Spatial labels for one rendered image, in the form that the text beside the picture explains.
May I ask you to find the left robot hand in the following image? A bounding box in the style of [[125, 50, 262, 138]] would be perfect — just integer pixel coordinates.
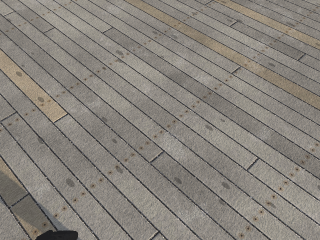
[[35, 230, 78, 240]]

